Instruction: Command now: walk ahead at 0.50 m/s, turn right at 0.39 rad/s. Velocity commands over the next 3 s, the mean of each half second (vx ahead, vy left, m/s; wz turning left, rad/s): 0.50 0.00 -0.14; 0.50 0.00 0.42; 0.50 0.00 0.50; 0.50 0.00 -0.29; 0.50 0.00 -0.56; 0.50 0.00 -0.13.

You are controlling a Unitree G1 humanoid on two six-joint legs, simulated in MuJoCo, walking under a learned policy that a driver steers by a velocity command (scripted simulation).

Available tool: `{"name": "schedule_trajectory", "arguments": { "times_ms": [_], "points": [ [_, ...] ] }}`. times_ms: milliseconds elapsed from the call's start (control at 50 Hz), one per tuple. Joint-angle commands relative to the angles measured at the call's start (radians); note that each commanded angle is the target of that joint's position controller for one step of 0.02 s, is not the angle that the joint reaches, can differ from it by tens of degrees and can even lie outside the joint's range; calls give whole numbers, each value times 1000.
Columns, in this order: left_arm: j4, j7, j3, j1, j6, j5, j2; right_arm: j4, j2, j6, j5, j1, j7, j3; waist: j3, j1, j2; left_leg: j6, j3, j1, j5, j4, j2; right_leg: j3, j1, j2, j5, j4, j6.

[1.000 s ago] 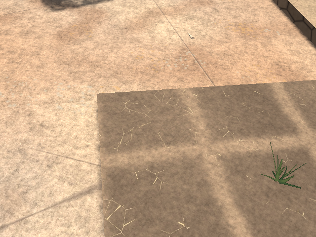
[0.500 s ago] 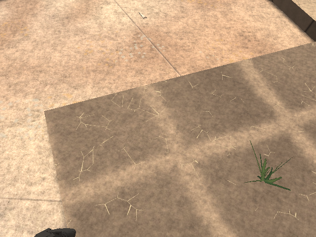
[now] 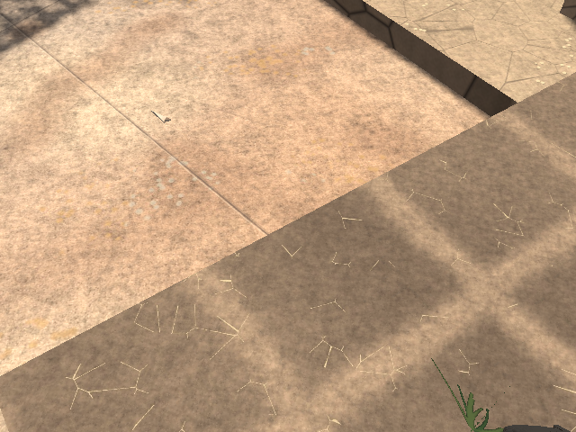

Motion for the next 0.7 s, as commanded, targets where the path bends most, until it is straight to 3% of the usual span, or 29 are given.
{"name": "schedule_trajectory", "arguments": {
  "times_ms": [20, 60, 100, 200, 260, 320, 360, 380, 400, 420, 440, 460, 480, 500, 520, 540, 560, 600, 700],
  "points": [
    [-94, -1, 19, -62, -22, 12, 105, -7, -116, 12, -1, 165, 5, -37, -32, -94, 70, 173, -445, 416, -165, -266, 327, 4, -461, -132, 115, 173, 18],
    [-101, -8, 19, -60, -17, 13, 75, 2, -95, 10, -7, 139, 15, -28, -7, -54, 111, 165, -317, 303, -41, -316, 265, -24, -382, -170, 155, 86, 18],
    [-107, -13, 10, -65, -12, 17, 47, 17, -105, 6, 6, 152, 21, -32, -14, -46, 123, 189, -249, 275, 43, -350, 251, -60, -362, -186, 182, 2, 27],
    [-150, -22, -15, -220, -23, 28, 16, 45, -170, 16, 19, 200, 13, -49, -2, -83, 97, 186, -127, 265, 126, -390, 237, -107, -322, -199, 401, -326, 42],
    [-172, -29, -18, -311, -29, 19, 24, 73, -189, 27, 29, 263, 12, -51, 18, -117, 108, 174, -93, 279, 124, -380, 240, -136, -272, -172, 471, -445, 47],
    [-200, -40, -16, -375, -35, 11, 39, 101, -194, 43, 34, 307, 10, -50, 35, -122, 116, 160, -105, 352, 136, -348, 279, -138, -267, -158, 435, -514, 25],
    [-204, -46, -9, -364, -40, 11, 60, 109, -208, 55, 37, 306, 6, -54, 26, -95, 128, 142, -110, 391, 196, -306, 300, -146, -211, -144, 384, -558, 0],
    [-190, -46, 1, -311, -43, 14, 77, 108, -217, 62, 38, 290, 2, -55, -2, -56, 126, 126, -89, 391, 303, -245, 288, -166, -118, -124, 380, -594, -16],
    [-154, -39, 23, -199, -43, 20, 115, 107, -202, 66, 39, 295, 0, -49, -68, -3, 106, 103, -57, 353, 432, -110, 244, -179, 65, -103, 380, -623, -39],
    [-116, -27, 48, -24, -42, 31, 174, 86, -167, 63, 26, 279, -2, -31, -190, 77, 65, 65, -20, 204, 352, 123, 192, -77, 337, -205, 403, -588, -87],
    [-99, -15, 74, 94, -29, 46, 274, 48, -69, 45, 12, 338, -1, -2, -316, 79, -153, -9, 59, -192, -69, 503, 45, 299, 697, -460, 335, -618, -204],
    [-94, -16, 60, 122, -22, 35, 224, 58, -90, 29, 31, 359, -3, -5, -374, 86, -222, -14, -74, -335, -446, 694, 16, 536, 697, -534, 200, -729, -263],
    [-94, -17, 41, 67, -23, 25, 162, 47, -168, 25, 56, 296, -1, -30, -223, 79, -137, -6, -111, -411, -386, 764, 69, 409, 571, -496, 140, -753, -220],
    [-102, -19, 28, 1, -26, 23, 120, 36, -169, 28, 57, 248, -1, -33, -138, 49, -107, 0, -87, -404, -294, 738, 114, 273, 442, -448, 137, -783, -179],
    [-105, -23, 20, -68, -31, 28, 87, 33, -156, 37, 47, 225, -6, -35, -75, 15, -75, -5, -78, -373, -217, 693, 142, 190, 326, -406, 166, -828, -157],
    [-106, -27, 14, -111, -40, 36, 63, 36, -145, 52, 40, 233, -10, -41, -39, -18, -95, -9, -85, -324, -161, 658, 166, 116, 237, -373, 224, -865, -141],
    [-101, -29, 16, -135, -47, 43, 56, 45, -123, 67, 40, 258, -10, -39, -25, -43, -104, -14, -89, -274, -121, 649, 175, 56, 174, -356, 267, -899, -134],
    [-81, -28, 26, -136, -64, 52, 68, 42, -94, 86, 39, 262, -10, -37, -9, -60, -68, -26, -98, -266, -57, 639, 175, -34, 126, -351, 393, -932, -143],
    [-39, -6, 35, -98, -64, 53, 95, -8, -75, 84, 33, 156, 2, -36, 24, -43, -26, -33, -106, -332, 172, 426, 157, -200, 174, -334, 553, -939, -125]
  ]
}}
